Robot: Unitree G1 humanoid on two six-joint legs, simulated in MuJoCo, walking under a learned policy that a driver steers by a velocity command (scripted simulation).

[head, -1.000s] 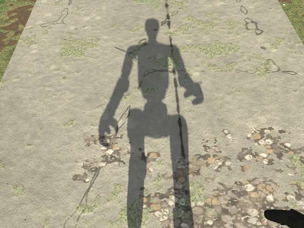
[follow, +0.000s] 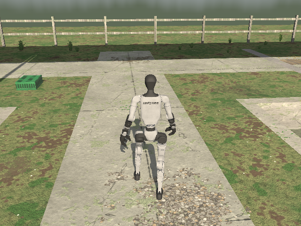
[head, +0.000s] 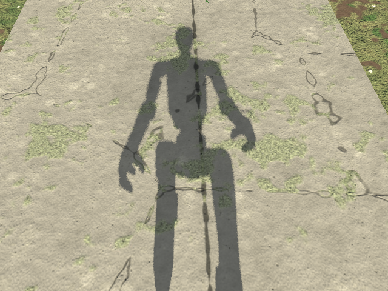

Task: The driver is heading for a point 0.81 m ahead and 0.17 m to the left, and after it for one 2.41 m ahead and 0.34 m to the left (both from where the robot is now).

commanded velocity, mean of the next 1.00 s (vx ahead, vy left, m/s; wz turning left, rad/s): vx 0.50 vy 0.00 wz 0.30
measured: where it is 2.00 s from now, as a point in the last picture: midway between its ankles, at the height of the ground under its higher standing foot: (158, 136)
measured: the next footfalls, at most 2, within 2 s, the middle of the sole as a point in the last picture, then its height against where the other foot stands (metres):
left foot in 0.12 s outside the picture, level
right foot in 0.62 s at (219, 269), level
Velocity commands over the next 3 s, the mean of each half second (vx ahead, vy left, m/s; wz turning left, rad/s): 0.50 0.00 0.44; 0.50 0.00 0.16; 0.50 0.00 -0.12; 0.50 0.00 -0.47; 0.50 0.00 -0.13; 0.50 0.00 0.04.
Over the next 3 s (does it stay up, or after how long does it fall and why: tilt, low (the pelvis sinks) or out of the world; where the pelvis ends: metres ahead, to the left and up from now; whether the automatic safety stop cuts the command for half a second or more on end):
stays up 1.65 0.20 0.00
